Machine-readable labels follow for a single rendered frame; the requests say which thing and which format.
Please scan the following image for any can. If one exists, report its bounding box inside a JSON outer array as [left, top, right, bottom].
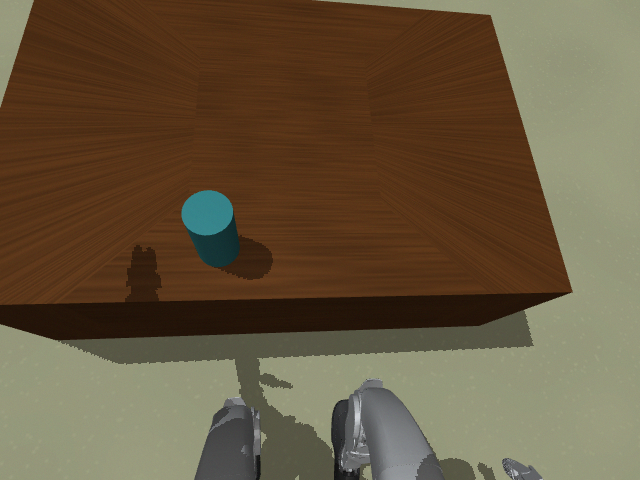
[[181, 190, 240, 267]]

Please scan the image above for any right robot hand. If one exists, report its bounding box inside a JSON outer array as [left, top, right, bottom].
[[502, 458, 543, 480]]

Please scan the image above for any right robot foot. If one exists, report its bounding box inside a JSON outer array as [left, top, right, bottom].
[[331, 400, 360, 480]]

